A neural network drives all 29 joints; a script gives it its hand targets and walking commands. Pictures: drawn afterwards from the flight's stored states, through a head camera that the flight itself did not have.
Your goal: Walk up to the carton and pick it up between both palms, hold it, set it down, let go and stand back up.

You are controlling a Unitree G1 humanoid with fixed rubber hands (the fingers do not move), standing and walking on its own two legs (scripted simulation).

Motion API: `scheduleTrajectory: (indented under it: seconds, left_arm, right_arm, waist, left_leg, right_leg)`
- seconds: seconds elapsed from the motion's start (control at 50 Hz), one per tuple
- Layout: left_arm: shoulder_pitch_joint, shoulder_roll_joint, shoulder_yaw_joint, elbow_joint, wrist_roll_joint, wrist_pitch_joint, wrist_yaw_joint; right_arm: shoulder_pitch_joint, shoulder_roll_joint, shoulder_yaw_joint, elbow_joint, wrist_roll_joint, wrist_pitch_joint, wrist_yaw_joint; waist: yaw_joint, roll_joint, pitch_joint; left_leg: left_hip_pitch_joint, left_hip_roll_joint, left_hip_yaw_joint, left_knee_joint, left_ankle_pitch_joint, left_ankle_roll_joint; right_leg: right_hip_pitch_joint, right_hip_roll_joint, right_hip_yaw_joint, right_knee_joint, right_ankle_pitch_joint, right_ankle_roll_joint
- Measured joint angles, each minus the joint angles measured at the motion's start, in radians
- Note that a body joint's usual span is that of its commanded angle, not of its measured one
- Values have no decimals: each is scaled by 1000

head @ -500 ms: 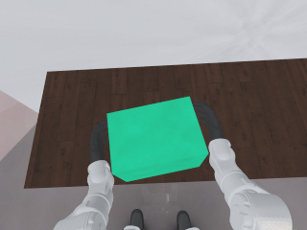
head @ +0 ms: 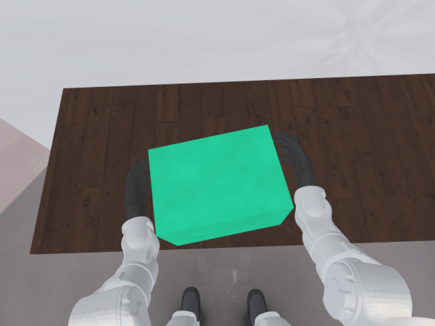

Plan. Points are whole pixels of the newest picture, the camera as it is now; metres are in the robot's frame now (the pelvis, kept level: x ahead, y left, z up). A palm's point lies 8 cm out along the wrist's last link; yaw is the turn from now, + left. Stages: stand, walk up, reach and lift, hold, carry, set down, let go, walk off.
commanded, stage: set down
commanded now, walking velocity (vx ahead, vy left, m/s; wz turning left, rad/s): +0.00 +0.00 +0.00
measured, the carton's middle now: (219, 189) +0.38 +0.02 -0.11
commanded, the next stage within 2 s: none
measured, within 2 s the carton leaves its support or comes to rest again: rests again in 1.24 s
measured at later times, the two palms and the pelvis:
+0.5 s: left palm (136, 205) +0.34 +0.18 -0.09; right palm (301, 174) +0.39 -0.14 -0.06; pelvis -0.01 +0.00 +0.00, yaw +0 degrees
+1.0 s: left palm (134, 204) +0.34 +0.18 -0.08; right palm (304, 184) +0.37 -0.14 -0.07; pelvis -0.02 +0.00 -0.01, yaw +0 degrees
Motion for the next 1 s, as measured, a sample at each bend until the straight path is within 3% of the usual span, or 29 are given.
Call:
scheduleTrajectory:
  seconds: [0.26,0.72,0.9,1.0]
  left_arm:
    - [-21,6,34,10,28,24,0]
    - [-38,7,55,-30,74,90,-3]
    - [-38,6,33,-75,77,148,-7]
    - [-38,12,0,-104,33,181,-7]
  right_arm:
    - [-33,0,-21,17,-23,29,0]
    - [-45,0,-32,21,-9,60,-1]
    - [-39,0,-27,45,57,66,0]
    - [-29,0,31,45,158,65,1]
  waist:
    - [0,17,0]
    - [0,-8,0]
    - [0,-10,-1]
    - [0,-18,-8]
  left_leg:
    - [-14,-1,0,16,-1,0]
    - [-30,-2,0,50,-7,0]
    - [-37,-2,0,65,-8,0]
    - [-53,-1,0,81,-8,0]
  right_leg:
    - [-20,0,0,29,-8,-1]
    - [-33,0,0,57,-12,-1]
    - [-39,0,0,71,-12,-1]
    - [-56,2,0,87,-12,-1]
